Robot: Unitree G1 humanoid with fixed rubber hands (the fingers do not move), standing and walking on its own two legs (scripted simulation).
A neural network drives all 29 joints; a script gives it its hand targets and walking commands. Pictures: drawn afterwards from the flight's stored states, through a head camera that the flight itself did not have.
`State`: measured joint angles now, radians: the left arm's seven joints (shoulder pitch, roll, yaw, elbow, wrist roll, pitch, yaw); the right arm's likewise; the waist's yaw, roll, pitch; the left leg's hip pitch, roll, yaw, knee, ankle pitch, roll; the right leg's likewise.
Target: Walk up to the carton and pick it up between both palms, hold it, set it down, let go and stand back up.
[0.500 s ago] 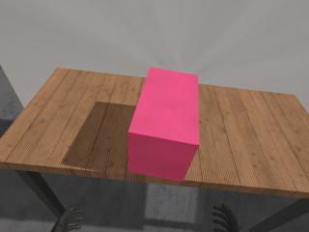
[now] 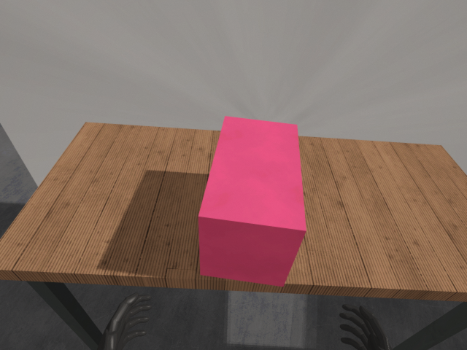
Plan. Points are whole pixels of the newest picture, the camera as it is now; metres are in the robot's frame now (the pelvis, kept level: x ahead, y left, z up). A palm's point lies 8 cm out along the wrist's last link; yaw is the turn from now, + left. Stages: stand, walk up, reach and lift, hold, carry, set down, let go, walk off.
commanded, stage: reach and lift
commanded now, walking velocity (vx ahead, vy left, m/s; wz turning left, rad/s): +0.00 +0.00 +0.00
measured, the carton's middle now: (251, 194) +0.46 +0.00 +0.01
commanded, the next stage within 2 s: none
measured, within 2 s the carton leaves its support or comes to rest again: neither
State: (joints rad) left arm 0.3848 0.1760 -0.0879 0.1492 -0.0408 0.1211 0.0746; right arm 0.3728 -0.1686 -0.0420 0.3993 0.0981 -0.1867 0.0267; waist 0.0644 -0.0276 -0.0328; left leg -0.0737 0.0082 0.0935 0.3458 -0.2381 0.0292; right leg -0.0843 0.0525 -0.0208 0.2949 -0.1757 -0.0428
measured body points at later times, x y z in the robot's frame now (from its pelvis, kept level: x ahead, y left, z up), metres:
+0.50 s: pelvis +0.00 -0.01 +0.00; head -0.02 +0.00 +0.45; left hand +0.18 +0.19 +0.00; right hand +0.19 -0.21 +0.01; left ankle -0.03 +0.09 -0.75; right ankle -0.01 -0.09 -0.75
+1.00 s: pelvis -0.01 +0.00 +0.00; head -0.02 +0.02 +0.45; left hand +0.26 +0.19 +0.06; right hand +0.27 -0.21 +0.06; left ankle -0.03 +0.09 -0.75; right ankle -0.01 -0.09 -0.75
